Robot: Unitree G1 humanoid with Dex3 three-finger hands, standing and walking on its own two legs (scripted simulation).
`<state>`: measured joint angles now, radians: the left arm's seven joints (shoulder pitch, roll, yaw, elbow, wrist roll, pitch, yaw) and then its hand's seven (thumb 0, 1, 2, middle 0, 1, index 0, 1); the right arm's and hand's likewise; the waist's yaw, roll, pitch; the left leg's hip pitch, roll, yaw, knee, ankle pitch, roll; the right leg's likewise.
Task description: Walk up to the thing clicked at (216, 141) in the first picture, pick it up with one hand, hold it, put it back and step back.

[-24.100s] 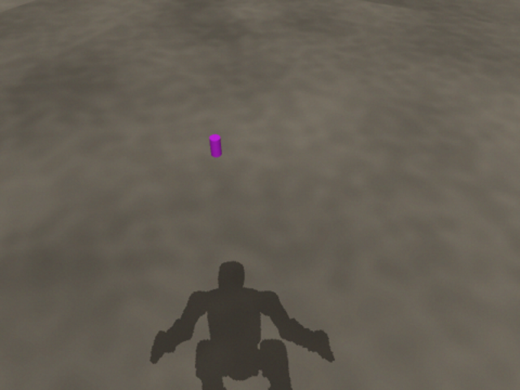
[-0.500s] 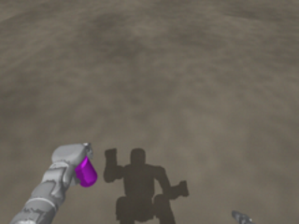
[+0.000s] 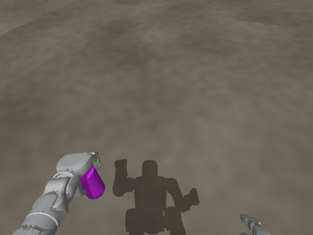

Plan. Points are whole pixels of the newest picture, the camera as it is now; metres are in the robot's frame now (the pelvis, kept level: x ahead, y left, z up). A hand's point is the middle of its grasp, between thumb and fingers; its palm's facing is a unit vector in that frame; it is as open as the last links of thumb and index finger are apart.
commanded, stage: hold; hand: left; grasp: from above
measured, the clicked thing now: (89, 181) +0.31 +0.21 -0.07
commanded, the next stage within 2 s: crouch in 0.98 s
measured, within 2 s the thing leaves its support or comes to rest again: neither
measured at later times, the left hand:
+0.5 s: hand (78, 178) +0.29 +0.22 -0.02, palm faces -0.43 -0.06 -0.90, open 9.9 cm
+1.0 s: hand (79, 174) +0.30 +0.22 -0.02, palm faces -0.43 -0.06 -0.90, open 9.9 cm
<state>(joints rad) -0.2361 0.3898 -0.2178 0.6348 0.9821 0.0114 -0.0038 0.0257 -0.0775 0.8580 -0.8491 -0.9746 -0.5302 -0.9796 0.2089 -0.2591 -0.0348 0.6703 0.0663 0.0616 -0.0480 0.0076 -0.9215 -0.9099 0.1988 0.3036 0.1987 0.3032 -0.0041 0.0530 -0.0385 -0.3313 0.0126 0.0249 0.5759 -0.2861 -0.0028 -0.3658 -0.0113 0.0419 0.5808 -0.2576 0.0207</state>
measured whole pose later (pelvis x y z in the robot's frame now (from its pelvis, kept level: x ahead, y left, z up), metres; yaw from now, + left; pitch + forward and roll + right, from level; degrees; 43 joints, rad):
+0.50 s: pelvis +0.00 +0.00 +0.01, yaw +0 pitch +1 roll +1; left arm -0.22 0.41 -0.21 0.57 0.97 0.01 -0.06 0.03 -0.08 0.86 -0.85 -0.96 -0.53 -0.96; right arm 0.18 -0.26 -0.03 0.66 0.08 0.07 -0.06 0.01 -0.92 -0.91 0.20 0.30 0.20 0.30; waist 0.01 0.06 -0.02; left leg -0.26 0.01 0.03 0.50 -0.26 -0.01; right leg -0.30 -0.01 0.04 0.52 -0.23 0.02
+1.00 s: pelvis +0.01 +0.00 +0.01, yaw +0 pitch +1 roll +0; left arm -0.22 0.40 -0.21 0.58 0.98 0.00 -0.04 0.03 -0.07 0.85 -0.83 -0.96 -0.53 -0.96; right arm 0.19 -0.25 -0.03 0.67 0.08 0.08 -0.06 0.01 -0.92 -0.91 0.20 0.30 0.20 0.30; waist 0.01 0.05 -0.02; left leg -0.24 0.01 0.03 0.48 -0.26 0.00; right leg -0.27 -0.01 0.04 0.49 -0.23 0.02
